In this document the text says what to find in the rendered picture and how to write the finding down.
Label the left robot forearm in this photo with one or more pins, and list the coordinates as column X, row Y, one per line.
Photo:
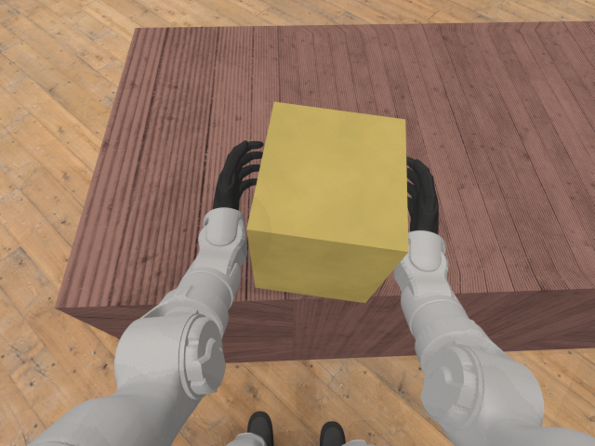
column 211, row 282

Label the left robot upper arm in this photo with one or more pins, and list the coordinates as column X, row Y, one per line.
column 164, row 367

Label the robot right foot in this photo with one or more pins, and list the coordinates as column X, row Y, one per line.
column 332, row 434

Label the robot left foot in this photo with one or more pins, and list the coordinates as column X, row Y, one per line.
column 260, row 424

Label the carton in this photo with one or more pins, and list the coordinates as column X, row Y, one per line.
column 329, row 215

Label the right robot hand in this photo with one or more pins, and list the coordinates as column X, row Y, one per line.
column 423, row 206

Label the right robot forearm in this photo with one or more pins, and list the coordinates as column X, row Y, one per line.
column 433, row 313

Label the robot foot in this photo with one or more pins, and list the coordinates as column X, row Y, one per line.
column 260, row 424
column 332, row 434

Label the right robot upper arm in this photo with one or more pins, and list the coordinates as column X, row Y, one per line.
column 481, row 399

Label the pedestal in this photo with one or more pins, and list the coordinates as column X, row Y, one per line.
column 502, row 114

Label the left robot hand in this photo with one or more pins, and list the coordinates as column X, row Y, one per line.
column 230, row 186

